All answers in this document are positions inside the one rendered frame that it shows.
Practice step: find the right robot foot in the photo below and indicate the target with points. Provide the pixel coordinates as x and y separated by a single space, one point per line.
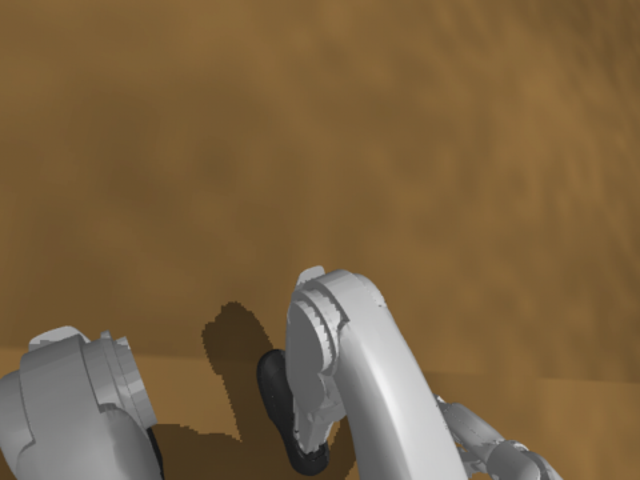
278 401

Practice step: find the left robot foot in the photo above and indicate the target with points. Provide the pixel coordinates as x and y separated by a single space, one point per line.
156 450

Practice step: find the right robot hand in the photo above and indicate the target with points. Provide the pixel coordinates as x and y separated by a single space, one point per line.
476 436

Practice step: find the right robot arm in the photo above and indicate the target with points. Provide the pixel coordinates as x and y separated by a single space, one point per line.
511 460

